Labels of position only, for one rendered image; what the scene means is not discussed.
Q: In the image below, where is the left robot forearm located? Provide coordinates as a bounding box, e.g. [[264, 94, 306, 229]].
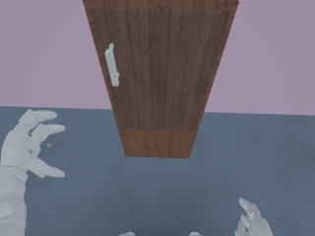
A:
[[0, 165, 29, 236]]

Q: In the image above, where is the left robot hand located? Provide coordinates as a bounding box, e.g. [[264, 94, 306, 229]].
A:
[[0, 109, 66, 178]]

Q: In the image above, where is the handle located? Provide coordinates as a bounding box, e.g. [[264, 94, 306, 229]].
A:
[[104, 43, 119, 87]]

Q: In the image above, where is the right robot hand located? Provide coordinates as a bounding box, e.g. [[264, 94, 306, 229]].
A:
[[234, 198, 273, 236]]

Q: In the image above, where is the cupboard door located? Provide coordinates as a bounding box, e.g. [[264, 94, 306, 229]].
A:
[[90, 6, 230, 131]]

